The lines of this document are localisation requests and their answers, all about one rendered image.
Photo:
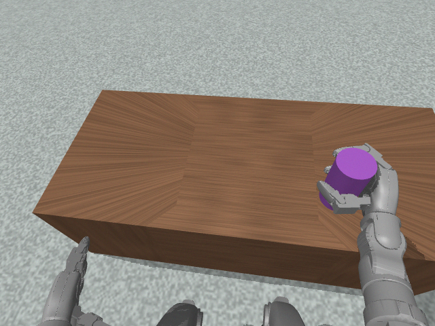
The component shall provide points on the left robot hand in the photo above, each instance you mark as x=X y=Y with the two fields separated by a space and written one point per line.
x=63 y=299

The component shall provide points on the can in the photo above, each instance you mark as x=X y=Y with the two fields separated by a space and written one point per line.
x=351 y=171

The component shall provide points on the right robot arm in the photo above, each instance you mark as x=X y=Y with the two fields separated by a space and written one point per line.
x=388 y=295

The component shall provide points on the right robot hand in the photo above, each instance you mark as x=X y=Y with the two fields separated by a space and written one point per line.
x=380 y=194

